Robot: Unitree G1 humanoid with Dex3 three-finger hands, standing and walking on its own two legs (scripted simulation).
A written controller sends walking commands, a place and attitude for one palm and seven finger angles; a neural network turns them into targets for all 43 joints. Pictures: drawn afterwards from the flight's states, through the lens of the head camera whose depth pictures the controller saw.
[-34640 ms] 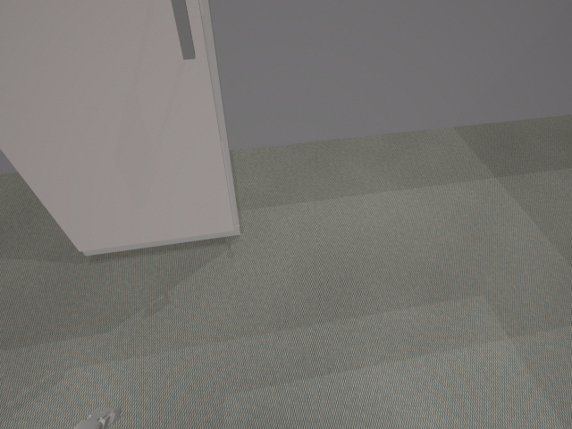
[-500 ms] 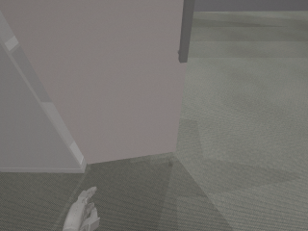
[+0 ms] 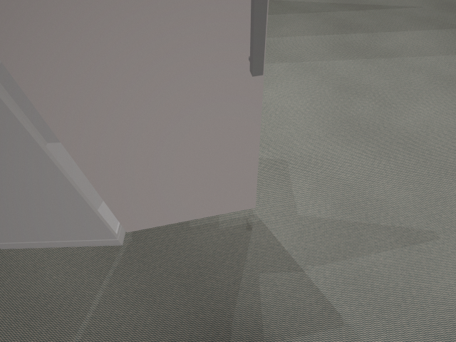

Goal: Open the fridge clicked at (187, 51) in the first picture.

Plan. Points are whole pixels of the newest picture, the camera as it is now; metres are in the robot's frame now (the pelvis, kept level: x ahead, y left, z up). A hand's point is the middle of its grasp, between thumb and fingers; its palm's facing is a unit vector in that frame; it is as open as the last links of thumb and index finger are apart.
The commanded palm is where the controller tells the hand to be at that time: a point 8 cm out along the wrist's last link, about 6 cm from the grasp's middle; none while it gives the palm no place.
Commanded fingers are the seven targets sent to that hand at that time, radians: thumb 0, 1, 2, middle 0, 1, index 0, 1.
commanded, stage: let the arm hang, fingers relaxed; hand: right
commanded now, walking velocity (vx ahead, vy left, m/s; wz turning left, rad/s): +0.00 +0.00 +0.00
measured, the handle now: (255, 19) +0.73 -0.03 +0.20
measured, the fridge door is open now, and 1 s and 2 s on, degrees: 80 80 80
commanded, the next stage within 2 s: look to check the result in 0.62 s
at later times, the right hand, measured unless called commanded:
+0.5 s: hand out of the picture +0.02 -0.18 -0.18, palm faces -0.02 +0.98 -0.17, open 7.3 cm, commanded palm none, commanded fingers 0.00 -0.90 -0.90 0.20 0.30 0.20 0.30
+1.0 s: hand out of the picture +0.00 -0.18 -0.18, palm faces -0.01 +0.98 -0.17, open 7.4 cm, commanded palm none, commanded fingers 0.00 -0.90 -0.90 0.20 0.30 0.20 0.30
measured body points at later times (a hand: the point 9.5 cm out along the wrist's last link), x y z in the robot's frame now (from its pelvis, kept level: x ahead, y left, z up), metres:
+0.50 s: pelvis +0.00 -0.01 +0.00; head +0.01 -0.02 +0.45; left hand +0.00 +0.21 -0.16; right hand +0.02 -0.23 -0.16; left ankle -0.01 +0.12 -0.74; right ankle +0.05 -0.10 -0.74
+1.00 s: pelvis +0.02 -0.01 +0.00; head +0.04 -0.02 +0.45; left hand +0.01 +0.22 -0.15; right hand +0.01 -0.23 -0.16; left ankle -0.01 +0.12 -0.74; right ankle +0.05 -0.10 -0.74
